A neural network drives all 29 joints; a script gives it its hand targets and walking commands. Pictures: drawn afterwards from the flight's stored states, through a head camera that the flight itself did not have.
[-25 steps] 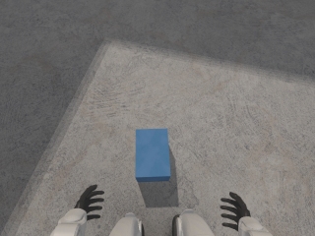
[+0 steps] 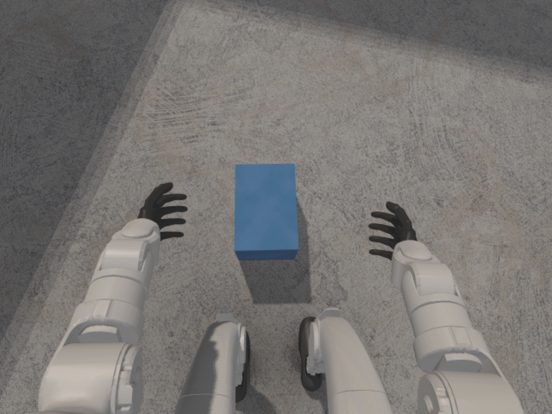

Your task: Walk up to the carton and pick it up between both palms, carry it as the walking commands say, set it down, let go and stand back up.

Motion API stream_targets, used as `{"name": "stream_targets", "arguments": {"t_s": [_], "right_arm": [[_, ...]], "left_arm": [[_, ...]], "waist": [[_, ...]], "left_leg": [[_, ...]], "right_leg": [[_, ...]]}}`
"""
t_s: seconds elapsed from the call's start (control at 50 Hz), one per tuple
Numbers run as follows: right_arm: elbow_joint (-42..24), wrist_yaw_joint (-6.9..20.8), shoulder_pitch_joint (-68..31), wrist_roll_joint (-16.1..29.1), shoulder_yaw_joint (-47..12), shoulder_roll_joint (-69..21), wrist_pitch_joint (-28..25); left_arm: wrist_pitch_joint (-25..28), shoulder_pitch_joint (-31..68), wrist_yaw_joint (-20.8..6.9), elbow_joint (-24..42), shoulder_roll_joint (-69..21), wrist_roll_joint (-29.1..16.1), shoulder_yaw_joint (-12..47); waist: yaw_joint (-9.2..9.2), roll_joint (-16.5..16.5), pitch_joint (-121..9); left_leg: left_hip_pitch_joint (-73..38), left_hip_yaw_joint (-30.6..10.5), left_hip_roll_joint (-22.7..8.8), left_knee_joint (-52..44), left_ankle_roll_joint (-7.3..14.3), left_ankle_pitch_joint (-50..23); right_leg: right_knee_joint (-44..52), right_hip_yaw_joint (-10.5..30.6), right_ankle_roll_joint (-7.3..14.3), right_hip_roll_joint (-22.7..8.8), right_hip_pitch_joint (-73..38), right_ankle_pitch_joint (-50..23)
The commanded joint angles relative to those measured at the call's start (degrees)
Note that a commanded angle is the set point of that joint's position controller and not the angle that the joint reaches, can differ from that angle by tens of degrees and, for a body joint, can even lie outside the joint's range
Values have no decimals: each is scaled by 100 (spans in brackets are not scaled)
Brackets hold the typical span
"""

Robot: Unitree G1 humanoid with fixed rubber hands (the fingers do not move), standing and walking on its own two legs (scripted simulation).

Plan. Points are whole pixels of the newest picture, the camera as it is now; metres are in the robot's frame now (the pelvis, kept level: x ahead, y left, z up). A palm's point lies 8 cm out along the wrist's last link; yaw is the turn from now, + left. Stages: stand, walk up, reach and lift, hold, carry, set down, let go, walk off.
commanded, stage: reach and lift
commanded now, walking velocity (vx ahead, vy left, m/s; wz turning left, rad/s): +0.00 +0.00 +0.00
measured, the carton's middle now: (265, 213) +0.55 +0.02 -0.60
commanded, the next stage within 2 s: none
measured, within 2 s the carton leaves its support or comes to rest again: neither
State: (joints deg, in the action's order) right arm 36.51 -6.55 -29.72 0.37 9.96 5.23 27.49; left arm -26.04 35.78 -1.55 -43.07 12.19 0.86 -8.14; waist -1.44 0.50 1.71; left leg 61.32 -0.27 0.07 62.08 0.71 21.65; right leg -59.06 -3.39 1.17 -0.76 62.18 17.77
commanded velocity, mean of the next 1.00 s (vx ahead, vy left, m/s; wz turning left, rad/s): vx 0.00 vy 0.00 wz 0.00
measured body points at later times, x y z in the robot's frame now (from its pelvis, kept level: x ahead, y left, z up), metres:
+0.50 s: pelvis +0.02 +0.00 -0.02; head +0.30 +0.01 +0.33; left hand +0.53 +0.19 -0.13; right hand +0.50 -0.18 -0.14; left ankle +0.07 +0.11 -0.65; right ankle +0.10 -0.11 -0.65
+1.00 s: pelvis +0.02 +0.01 -0.08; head +0.33 +0.01 +0.25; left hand +0.55 +0.18 -0.20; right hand +0.52 -0.17 -0.20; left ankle +0.07 +0.11 -0.65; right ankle +0.10 -0.11 -0.65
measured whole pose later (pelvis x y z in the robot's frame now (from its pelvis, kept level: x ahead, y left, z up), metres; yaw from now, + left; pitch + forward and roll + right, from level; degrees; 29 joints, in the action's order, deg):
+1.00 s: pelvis +0.02 +0.01 -0.08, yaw -1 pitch +49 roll -1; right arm 51.3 -5.6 -62.7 -5.4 23.3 6.6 4.8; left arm -4.9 66.4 2.2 -55.5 12.4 5.1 -19.2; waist -1.1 0.6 -6.6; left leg 99.6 0.3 0.8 74.7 1.3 24.5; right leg -71.7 -2.1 0.1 -1.3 100.6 20.5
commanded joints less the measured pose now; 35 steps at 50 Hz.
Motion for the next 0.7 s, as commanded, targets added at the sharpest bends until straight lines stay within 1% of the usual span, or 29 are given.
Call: {"name": "stream_targets", "arguments": {"t_s": [0.0, 0.08, 0.16, 0.24, 0.38, 0.44, 0.52, 0.58, 0.64, 0.68], "right_arm": [[-198, -117, -1406, -11, 167, 317, -256], [68, -208, -2104, -29, 293, 337, -568], [288, -255, -2708, -60, 398, 401, -929], [437, -251, -3130, -93, 484, 497, -1331], [617, -150, -3675, -131, 632, 556, -1891], [651, -101, -3870, -170, 706, 598, -2055], [648, -47, -4172, -239, 831, 648, -2199], [718, -6, -4132, -356, 964, 623, -2290], [539, 49, -4045, -463, 1060, 567, -2344], [406, 85, -4045, -522, 1115, 546, -2353]], "left_arm": [[260, 1579, 80, 154, 603, -5, -196], [577, 2257, 153, -118, 706, -18, -318], [937, 2769, 225, -304, 761, -44, -415], [1331, 3146, 278, -414, 808, -84, -485], [1867, 3769, 324, -604, 836, -46, -628], [2011, 3941, 343, -645, 799, -3, -702], [2144, 4199, 356, -650, 749, 68, -819], [2220, 4149, 356, -631, 668, 178, -935], [2265, 4008, 333, -413, 603, 295, -1041], [2272, 3956, 314, -283, 589, 364, -1110]], "waist": [[-11, 132, -3247], [-18, 141, -3660], [-29, 168, -4167], [-41, 190, -4776], [13, 212, -5530], [21, 225, -5809], [15, 202, -6111], [-14, 176, -6329], [-22, 161, -6630], [-10, 141, -6688]], "left_leg": [[-614, 38, 208, -976, -6, 238], [-459, 63, 257, -893, -31, 77], [-388, 63, 295, -832, -71, -239], [-369, 48, 341, -744, -120, -818], [-393, -53, 397, -568, -135, -1911], [-451, -101, 418, -508, -142, -2353], [-373, -149, 443, -443, -141, -2757], [-302, -172, 451, -378, -154, -3085], [-335, -178, 466, -364, -160, -3433], [-261, -176, 469, -351, -159, -3522]], "right_leg": [[655, 197, -161, 243, -1962, 339], [559, 241, -189, 286, -1772, 229], [427, 245, -214, 336, -1618, -115], [264, 243, -243, 390, -1510, -668], [81, 307, -269, 461, -1271, -1608], [55, 334, -264, 476, -1194, -1999], [38, 380, -255, 480, -1138, -2467], [-17, 399, -253, 484, -1155, -2897], [-38, 392, -243, 486, -1289, -3324], [-65, 390, -247, 481, -1301, -3456]]}}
